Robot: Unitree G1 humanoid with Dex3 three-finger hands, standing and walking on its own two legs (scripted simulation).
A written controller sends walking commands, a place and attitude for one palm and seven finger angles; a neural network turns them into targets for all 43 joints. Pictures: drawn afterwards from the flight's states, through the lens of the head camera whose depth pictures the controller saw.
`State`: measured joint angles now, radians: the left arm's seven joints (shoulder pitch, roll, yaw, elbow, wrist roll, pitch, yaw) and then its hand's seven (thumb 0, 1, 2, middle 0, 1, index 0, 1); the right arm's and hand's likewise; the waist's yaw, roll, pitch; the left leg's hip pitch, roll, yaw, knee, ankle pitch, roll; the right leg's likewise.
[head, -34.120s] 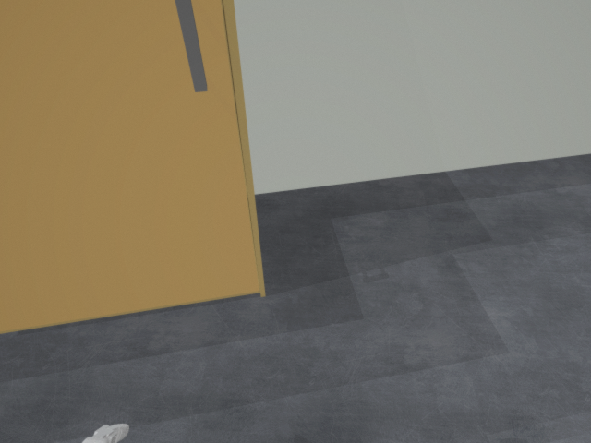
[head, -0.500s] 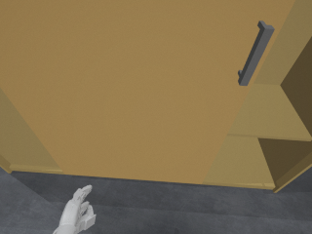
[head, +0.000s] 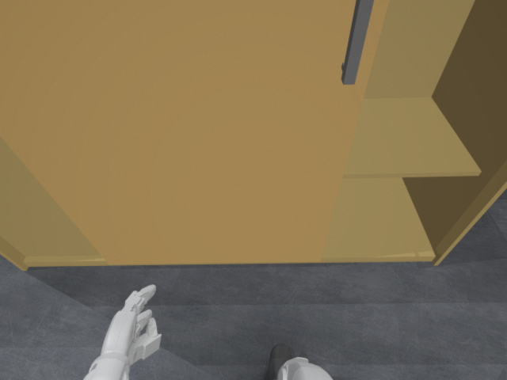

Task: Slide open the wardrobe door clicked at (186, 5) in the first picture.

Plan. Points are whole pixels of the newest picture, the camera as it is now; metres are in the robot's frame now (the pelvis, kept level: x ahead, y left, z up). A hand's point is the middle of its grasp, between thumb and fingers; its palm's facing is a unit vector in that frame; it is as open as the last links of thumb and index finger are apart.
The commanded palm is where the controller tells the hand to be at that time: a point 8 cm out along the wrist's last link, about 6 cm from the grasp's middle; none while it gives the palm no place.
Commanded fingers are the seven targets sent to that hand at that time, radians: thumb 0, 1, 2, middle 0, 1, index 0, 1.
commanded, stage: stop stepping back and stand still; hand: right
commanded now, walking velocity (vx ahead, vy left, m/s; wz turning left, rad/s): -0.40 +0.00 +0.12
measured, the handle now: (354, 34) +0.65 -0.17 +0.23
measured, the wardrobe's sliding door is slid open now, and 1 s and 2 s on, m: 0.48 0.48 0.48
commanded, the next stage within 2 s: let the arm hang, fingers relaxed in 0.84 s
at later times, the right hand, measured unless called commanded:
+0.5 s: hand out of the picture +0.11 -0.30 +0.21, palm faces +0.36 +0.83 -0.42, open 7.4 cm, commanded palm +0.06 -0.34 +0.20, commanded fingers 0.00 -0.90 -0.90 0.20 0.30 0.20 0.30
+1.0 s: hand out of the picture +0.15 -0.31 +0.15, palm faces +0.28 +0.81 -0.52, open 7.4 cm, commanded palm none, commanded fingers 0.00 -0.90 -0.90 0.20 0.30 0.20 0.30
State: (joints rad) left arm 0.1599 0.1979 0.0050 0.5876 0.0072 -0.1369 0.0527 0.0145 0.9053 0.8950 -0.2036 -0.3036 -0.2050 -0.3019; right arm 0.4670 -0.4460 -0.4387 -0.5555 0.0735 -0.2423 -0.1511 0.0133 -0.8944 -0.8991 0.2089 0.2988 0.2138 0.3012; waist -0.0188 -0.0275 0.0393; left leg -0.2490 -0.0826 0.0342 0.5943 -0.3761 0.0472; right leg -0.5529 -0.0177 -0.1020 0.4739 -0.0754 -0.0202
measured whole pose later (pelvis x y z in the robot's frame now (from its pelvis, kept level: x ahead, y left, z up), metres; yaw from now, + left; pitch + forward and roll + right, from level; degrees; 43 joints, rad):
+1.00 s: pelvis -0.10 -0.07 +0.01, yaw +2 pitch +0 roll +1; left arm 0.22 0.20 0.00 0.71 0.00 -0.09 0.00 0.01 0.90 0.89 -0.21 -0.30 -0.21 -0.30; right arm 0.38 -0.43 -0.31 -0.26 -0.02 -0.15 -0.08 0.00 -0.90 -0.90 0.20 0.30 0.21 0.30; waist 0.01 -0.05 -0.02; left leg -0.36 0.01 0.14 0.62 -0.26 0.05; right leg -0.38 -0.07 -0.05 0.80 -0.48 0.01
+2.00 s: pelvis -0.05 -0.10 +0.03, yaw +4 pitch -1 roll +0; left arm 0.26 0.15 0.00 1.13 0.02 0.01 0.02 0.01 0.91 0.89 -0.20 -0.30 -0.20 -0.30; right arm 0.21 -0.18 0.00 1.12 -0.01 0.00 -0.03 0.00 -0.93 -0.90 0.20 0.30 0.20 0.30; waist 0.01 0.00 0.04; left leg -0.17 0.04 0.08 0.39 -0.20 -0.01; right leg -0.08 -0.02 -0.16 0.37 -0.27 -0.03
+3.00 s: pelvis -0.05 -0.13 +0.03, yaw +5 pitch -1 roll +0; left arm 0.25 0.14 0.00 1.14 0.01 0.00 0.03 0.00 0.91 0.89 -0.20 -0.30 -0.20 -0.30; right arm 0.23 -0.16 0.00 1.14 -0.01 0.00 -0.03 0.01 -0.93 -0.90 0.20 0.30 0.20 0.30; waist 0.01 0.01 0.07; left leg -0.17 0.07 0.06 0.40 -0.21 -0.04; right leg -0.08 0.01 -0.18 0.38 -0.29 -0.06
